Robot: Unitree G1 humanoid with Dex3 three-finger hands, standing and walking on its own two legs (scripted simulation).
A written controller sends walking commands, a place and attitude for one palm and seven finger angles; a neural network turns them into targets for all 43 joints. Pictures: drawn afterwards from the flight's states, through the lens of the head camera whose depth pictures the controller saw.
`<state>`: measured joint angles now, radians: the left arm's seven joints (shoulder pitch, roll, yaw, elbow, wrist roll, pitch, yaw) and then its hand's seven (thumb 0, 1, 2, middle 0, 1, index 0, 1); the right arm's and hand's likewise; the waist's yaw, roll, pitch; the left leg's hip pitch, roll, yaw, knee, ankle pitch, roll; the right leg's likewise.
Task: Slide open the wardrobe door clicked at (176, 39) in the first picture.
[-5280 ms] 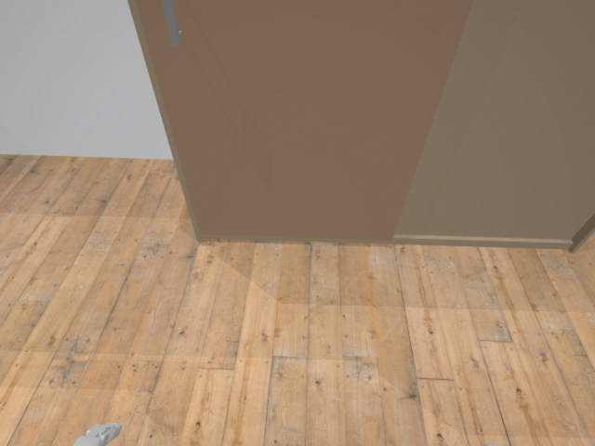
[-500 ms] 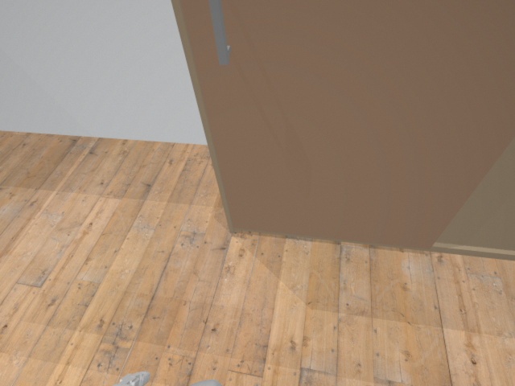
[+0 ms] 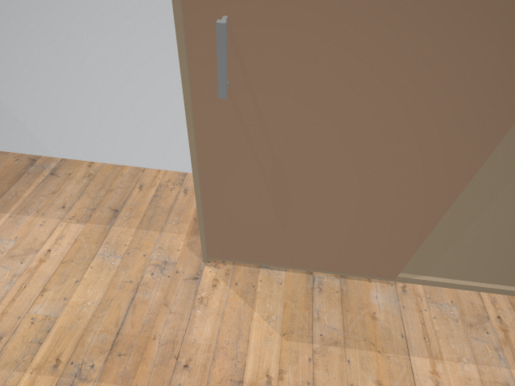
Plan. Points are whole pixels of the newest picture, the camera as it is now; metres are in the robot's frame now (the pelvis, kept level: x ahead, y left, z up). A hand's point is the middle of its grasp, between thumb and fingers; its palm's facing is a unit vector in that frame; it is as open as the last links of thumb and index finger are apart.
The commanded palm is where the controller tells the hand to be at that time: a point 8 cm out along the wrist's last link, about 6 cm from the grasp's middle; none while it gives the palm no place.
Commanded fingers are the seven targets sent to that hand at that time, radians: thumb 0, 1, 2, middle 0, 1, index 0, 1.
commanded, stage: take the last steps up to it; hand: left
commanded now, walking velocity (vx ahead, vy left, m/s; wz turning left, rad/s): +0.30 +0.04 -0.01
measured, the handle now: (223, 58) +0.75 +0.12 +0.18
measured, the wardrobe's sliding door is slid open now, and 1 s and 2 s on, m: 0.00 0.00 0.00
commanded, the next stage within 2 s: come to a stop and stand still in 0.62 s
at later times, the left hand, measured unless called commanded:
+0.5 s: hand (193, 337) +0.25 +0.13 -0.16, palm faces +0.10 -0.98 -0.19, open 7.2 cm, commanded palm none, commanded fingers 0.00 0.90 0.90 -0.20 -0.30 -0.20 -0.30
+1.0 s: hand (154, 346) +0.24 +0.21 -0.19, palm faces +0.07 -0.98 -0.17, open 7.4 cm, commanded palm none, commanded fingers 0.00 0.90 0.90 -0.20 -0.30 -0.20 -0.30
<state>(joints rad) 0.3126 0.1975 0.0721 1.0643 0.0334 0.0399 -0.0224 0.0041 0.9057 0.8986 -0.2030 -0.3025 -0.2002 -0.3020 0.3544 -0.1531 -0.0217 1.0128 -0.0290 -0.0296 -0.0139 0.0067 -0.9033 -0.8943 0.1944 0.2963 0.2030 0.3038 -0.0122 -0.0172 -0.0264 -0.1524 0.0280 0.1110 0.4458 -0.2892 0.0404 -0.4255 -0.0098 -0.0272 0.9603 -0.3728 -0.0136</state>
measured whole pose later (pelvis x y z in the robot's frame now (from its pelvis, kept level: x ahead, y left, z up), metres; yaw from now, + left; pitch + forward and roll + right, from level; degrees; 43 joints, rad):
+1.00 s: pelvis +0.26 +0.03 +0.00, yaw +1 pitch -1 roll -2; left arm 0.27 0.18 0.05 1.09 0.02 0.04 0.03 0.00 0.91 0.90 -0.20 -0.30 -0.20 -0.30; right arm 0.08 -0.12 -0.03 0.98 -0.01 -0.02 -0.05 -0.02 -0.93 -0.89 0.20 0.30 0.21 0.30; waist 0.02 -0.02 0.12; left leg -0.30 0.07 0.17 0.49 -0.18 0.07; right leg -0.38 -0.04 -0.03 1.01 -0.51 0.05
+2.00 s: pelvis +0.22 +0.04 +0.00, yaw +1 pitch -1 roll +0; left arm 0.25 0.14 0.01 1.15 0.02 0.01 0.03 0.01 0.91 0.90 -0.20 -0.30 -0.20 -0.30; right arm 0.22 -0.17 -0.02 1.10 -0.01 -0.01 -0.04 0.02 -0.95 -0.89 0.20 0.30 0.20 0.30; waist 0.01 0.01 0.03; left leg -0.14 0.00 0.12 0.45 -0.29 0.03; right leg -0.18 -0.08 -0.07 0.46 -0.26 0.05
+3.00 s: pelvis +0.20 +0.01 +0.00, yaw +2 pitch -1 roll +1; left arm 0.28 0.13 -0.01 1.14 0.01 -0.01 0.02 0.00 0.91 0.90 -0.20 -0.30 -0.20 -0.30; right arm 0.29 -0.15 0.02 1.12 -0.01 -0.02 -0.02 0.01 -0.91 -0.89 0.19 0.30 0.20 0.30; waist 0.01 0.01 0.05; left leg -0.17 0.03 0.10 0.45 -0.26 0.00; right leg -0.21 -0.05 -0.08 0.48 -0.25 0.00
